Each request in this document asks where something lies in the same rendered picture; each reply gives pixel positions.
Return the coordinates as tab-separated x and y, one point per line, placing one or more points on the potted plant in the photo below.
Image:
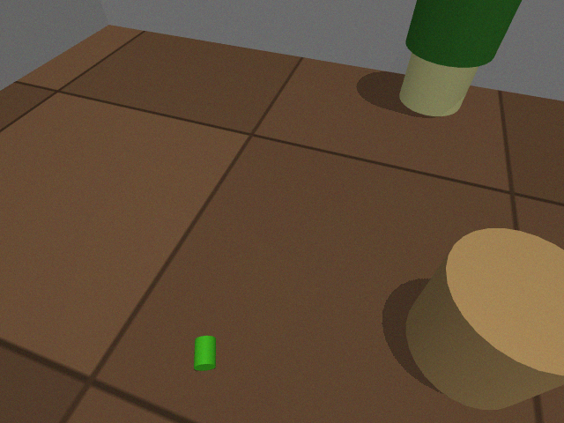
449	40

